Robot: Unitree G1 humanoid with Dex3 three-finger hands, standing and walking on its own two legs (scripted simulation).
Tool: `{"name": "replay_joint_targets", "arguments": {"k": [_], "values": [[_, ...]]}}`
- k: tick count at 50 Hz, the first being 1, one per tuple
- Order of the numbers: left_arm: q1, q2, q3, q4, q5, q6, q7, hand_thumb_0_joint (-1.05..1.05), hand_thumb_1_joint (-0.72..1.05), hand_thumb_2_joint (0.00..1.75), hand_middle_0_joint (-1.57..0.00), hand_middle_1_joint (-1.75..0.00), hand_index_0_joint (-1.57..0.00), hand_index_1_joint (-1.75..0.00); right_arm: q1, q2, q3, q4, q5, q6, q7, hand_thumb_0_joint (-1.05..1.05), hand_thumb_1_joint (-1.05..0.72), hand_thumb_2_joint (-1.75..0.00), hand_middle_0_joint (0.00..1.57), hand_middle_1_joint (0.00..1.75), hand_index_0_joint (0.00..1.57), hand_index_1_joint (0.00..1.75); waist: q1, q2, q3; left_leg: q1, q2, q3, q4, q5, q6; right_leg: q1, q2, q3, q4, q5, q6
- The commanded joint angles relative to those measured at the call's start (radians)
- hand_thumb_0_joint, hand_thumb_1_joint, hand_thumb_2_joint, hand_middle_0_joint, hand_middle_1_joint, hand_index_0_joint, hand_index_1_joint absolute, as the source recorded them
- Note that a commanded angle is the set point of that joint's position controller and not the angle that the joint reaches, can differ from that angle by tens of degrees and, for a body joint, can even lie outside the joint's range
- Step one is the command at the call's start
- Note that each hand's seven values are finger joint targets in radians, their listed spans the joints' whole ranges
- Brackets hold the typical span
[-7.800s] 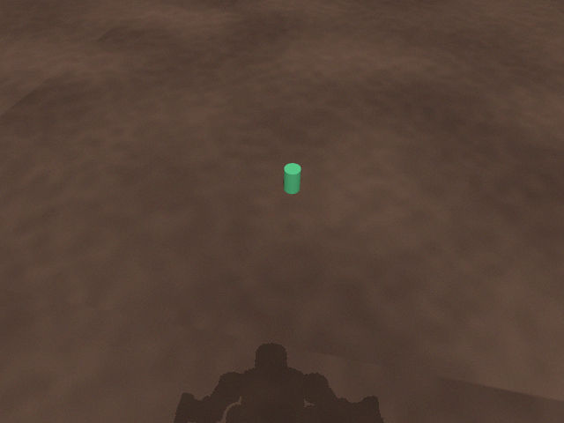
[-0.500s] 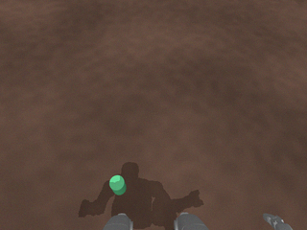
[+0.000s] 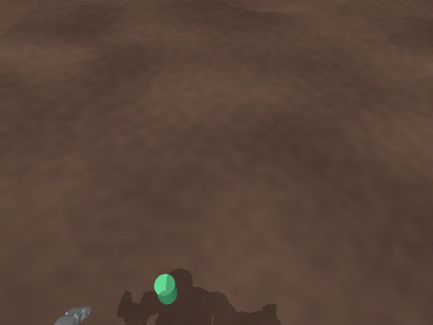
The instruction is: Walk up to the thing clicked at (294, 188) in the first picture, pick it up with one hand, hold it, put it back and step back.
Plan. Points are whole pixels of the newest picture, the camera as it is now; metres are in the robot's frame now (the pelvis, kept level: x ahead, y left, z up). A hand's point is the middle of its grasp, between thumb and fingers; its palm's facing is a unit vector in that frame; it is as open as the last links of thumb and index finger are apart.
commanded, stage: stand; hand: left
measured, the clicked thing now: (166, 289) +0.37 +0.20 -0.71
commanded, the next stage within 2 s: none
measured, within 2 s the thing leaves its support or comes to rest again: neither
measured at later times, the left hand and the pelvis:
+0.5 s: hand out of the picture +0.07 +0.25 -0.15, palm faces -0.02 -0.93 -0.36, open 7.3 cm; pelvis +0.01 -0.01 +0.01, yaw +0 degrees
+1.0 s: hand out of the picture +0.11 +0.23 -0.15, palm faces -0.03 -0.94 -0.34, open 7.3 cm; pelvis +0.02 -0.02 +0.01, yaw +0 degrees
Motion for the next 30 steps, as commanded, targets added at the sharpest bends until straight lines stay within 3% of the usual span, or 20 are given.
{"name": "replay_joint_targets", "arguments": {"k": [1,3,6,10,12,18,22,26,30], "values": [[-0.018,0.196,0.037,-0.016,0.009,-0.025,0.000,0.00,0.90,0.90,-0.20,-0.30,-0.20,-0.30,-0.090,-0.215,-0.041,-0.042,0.000,-0.039,-0.012,0.00,-0.90,-0.90,0.20,0.30,0.20,0.30,0.023,0.147,-0.057,-0.110,0.128,-0.122,-0.198,0.050,0.033,0.113,-0.065,0.063,-0.085,0.056,-0.050],[-0.024,0.202,0.036,0.001,0.012,-0.029,-0.001,0.00,0.90,0.90,-0.20,-0.30,-0.20,-0.30,-0.091,-0.219,-0.043,-0.031,-0.003,-0.038,-0.011,0.00,-0.90,-0.90,0.20,0.30,0.20,0.30,0.017,0.139,-0.025,-0.123,0.124,-0.121,-0.215,-0.045,0.031,0.089,-0.067,0.069,-0.106,0.021,-0.048],[-0.027,0.205,0.035,0.017,0.015,-0.032,-0.001,0.00,0.90,0.90,-0.20,-0.30,-0.20,-0.30,-0.094,-0.224,-0.047,-0.021,-0.003,-0.034,-0.010,0.00,-0.90,-0.90,0.20,0.30,0.20,0.30,0.014,0.112,-0.030,-0.122,0.124,-0.121,-0.230,-0.082,0.034,0.082,-0.065,0.066,-0.119,-0.002,-0.047],[-0.021,0.204,0.030,0.031,0.015,-0.040,0.000,0.00,0.90,0.90,-0.20,-0.30,-0.20,-0.30,-0.085,-0.225,-0.047,-0.005,-0.002,-0.037,-0.007,0.00,-0.90,-0.90,0.20,0.30,0.20,0.30,0.003,0.079,-0.079,-0.029,0.115,-0.096,-0.193,0.036,0.034,0.059,-0.077,0.081,-0.147,0.037,-0.048],[-0.028,0.211,0.030,0.036,0.016,-0.040,0.003,0.00,0.90,0.90,-0.20,-0.30,-0.20,-0.30,-0.081,-0.220,-0.047,0.002,-0.002,-0.034,-0.006,0.00,-0.90,-0.90,0.20,0.30,0.20,0.30,-0.001,0.042,-0.085,-0.029,0.111,-0.090,-0.184,0.041,0.033,0.060,-0.080,0.084,-0.158,0.016,-0.050],[-0.008,0.204,0.025,0.048,0.011,-0.044,0.011,0.00,0.90,0.90,-0.20,-0.30,-0.20,-0.30,-0.079,-0.222,-0.046,0.018,0.001,-0.033,-0.009,0.00,-0.90,-0.90,0.20,0.30,0.20,0.30,-0.005,0.018,-0.166,0.057,0.120,-0.072,-0.143,0.260,0.033,0.101,-0.091,0.066,-0.131,0.245,-0.053],[-0.004,0.207,0.023,0.054,0.011,-0.038,0.013,0.00,0.90,0.90,-0.20,-0.30,-0.20,-0.30,-0.084,-0.212,-0.039,0.029,0.003,-0.026,-0.010,0.00,-0.90,-0.90,0.20,0.30,0.20,0.30,-0.004,0.012,-0.140,0.056,0.121,-0.067,-0.152,0.235,0.027,0.084,-0.089,0.063,-0.142,0.218,-0.054],[-0.005,0.215,0.026,0.056,0.012,-0.034,0.014,0.00,0.90,0.90,-0.20,-0.30,-0.20,-0.30,-0.078,-0.210,-0.035,0.036,0.000,-0.018,-0.009,0.00,-0.90,-0.90,0.20,0.30,0.20,0.30,-0.002,0.009,-0.105,0.012,0.113,-0.063,-0.167,0.135,0.024,0.070,-0.089,0.076,-0.168,0.097,-0.051],[0.000,0.215,0.028,0.057,0.014,-0.034,0.014,0.00,0.90,0.90,-0.20,-0.30,-0.20,-0.30,-0.078,-0.208,-0.033,0.038,0.000,-0.018,-0.007,0.00,-0.90,-0.90,0.20,0.30,0.20,0.30,0.002,0.028,-0.096,0.002,0.113,-0.066,-0.170,0.124,0.025,0.068,-0.086,0.075,-0.170,0.084,-0.048]]}}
